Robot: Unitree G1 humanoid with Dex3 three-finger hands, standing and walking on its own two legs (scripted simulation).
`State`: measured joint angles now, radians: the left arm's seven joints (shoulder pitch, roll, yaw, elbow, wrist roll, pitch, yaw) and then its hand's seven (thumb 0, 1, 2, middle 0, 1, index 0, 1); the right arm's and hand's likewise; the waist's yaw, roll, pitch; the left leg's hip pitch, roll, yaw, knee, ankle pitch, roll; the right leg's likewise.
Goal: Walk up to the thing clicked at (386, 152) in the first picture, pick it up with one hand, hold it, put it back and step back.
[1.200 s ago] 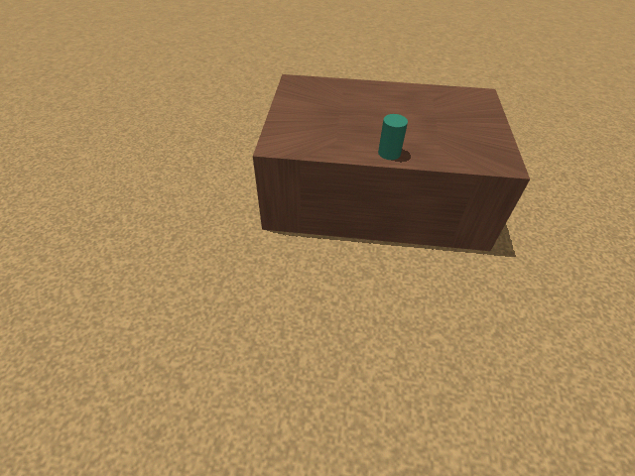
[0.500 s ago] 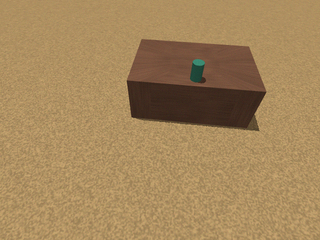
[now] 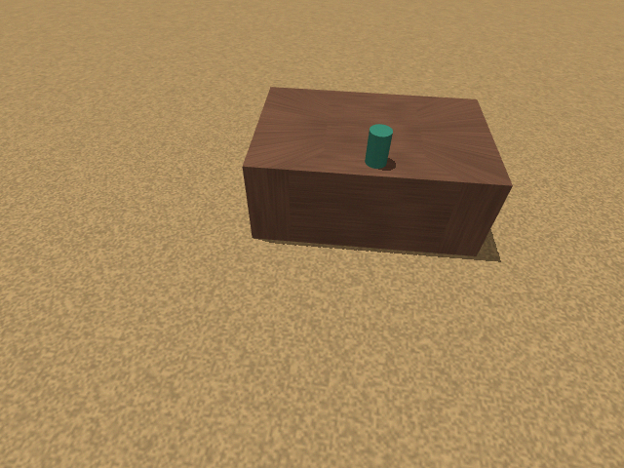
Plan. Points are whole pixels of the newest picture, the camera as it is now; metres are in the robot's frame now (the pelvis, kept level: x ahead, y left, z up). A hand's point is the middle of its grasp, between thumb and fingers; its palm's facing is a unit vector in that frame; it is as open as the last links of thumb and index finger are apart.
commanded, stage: walk up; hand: right
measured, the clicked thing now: (378, 146) +1.23 -0.26 -0.32
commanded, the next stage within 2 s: none
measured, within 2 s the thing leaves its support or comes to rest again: neither
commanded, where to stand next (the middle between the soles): +0.87 -0.03 m, yaw -5 degrees
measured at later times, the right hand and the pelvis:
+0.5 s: hand (526, 425) +0.23 -0.33 -0.15, palm faces -0.04 +0.94 -0.34, open 7.4 cm; pelvis +0.15 -0.06 -0.01, yaw -3 degrees
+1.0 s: hand (499, 333) +0.40 -0.36 -0.17, palm faces +0.09 +0.94 -0.34, open 7.4 cm; pelvis +0.39 -0.08 -0.03, yaw -6 degrees
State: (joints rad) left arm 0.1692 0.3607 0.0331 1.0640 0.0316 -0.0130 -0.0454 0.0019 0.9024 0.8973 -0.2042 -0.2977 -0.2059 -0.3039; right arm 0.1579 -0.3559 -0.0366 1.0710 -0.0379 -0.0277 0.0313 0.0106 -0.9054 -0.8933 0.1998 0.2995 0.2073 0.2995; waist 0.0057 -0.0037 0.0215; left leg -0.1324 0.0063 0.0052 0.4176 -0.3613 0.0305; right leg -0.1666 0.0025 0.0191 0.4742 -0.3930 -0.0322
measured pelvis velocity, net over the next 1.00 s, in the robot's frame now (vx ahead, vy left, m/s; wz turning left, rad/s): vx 0.39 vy -0.08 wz -0.11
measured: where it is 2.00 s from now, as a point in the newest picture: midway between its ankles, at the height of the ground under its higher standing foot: (318, 326)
